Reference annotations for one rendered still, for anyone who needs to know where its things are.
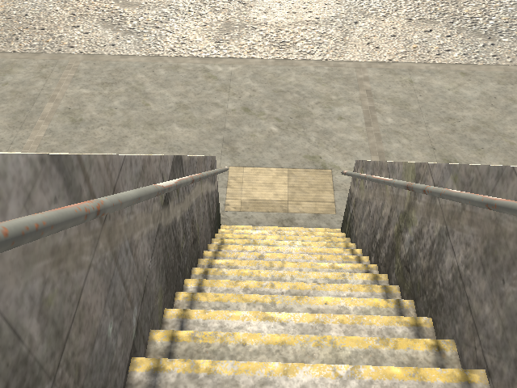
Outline stairs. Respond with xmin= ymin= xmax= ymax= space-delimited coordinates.
xmin=125 ymin=225 xmax=490 ymax=388

